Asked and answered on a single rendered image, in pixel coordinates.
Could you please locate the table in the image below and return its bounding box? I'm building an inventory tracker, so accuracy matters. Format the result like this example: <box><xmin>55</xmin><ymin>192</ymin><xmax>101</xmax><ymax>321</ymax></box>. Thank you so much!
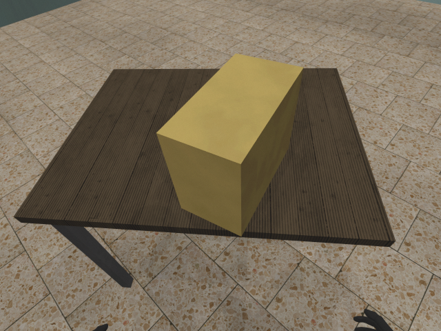
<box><xmin>13</xmin><ymin>68</ymin><xmax>396</xmax><ymax>288</ymax></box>

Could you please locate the robot right hand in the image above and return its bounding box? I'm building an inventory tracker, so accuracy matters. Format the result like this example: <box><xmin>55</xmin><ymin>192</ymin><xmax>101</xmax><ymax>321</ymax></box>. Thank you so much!
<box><xmin>353</xmin><ymin>309</ymin><xmax>393</xmax><ymax>331</ymax></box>

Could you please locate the carton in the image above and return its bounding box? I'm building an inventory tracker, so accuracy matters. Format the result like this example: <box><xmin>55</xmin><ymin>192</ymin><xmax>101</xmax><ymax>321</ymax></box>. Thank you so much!
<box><xmin>156</xmin><ymin>54</ymin><xmax>303</xmax><ymax>236</ymax></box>

